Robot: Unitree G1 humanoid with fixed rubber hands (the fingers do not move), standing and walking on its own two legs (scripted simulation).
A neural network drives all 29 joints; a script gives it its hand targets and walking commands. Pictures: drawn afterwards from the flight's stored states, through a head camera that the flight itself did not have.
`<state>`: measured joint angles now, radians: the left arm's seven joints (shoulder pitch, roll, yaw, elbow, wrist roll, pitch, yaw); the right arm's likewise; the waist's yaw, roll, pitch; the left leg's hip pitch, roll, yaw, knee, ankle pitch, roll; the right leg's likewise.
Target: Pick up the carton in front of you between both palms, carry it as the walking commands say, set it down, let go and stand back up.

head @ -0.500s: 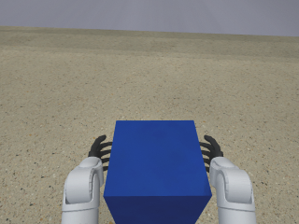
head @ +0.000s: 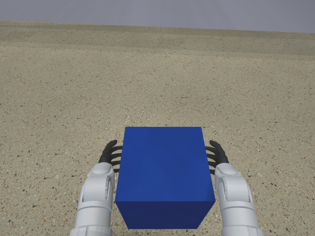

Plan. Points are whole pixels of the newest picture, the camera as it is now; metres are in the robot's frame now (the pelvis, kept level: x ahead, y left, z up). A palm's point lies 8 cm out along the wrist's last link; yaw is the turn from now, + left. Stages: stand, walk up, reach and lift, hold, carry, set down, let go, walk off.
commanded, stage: carry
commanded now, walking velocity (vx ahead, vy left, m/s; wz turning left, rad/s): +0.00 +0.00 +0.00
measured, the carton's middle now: (162, 180) +0.29 +0.00 -0.05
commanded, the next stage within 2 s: hold in 0.70 s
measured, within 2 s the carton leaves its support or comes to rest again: neither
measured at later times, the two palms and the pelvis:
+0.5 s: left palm (108, 168) +0.28 +0.14 +0.04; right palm (225, 169) +0.28 -0.16 +0.04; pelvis +0.00 -0.01 +0.00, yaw +0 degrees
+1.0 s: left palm (125, 161) +0.30 +0.10 +0.04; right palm (246, 186) +0.23 -0.19 +0.04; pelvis -0.01 +0.01 +0.01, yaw -11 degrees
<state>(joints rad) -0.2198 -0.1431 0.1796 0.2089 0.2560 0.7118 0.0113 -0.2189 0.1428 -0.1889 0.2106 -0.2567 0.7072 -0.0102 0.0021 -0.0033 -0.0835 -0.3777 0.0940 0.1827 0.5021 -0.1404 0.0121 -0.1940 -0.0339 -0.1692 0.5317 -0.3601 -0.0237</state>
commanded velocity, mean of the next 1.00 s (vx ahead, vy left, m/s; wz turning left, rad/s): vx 0.00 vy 0.00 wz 0.00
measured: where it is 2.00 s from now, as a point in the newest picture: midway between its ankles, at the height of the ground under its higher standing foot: outside the picture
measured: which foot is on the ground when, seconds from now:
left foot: down 0.00-1.00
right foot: down 0.00-1.00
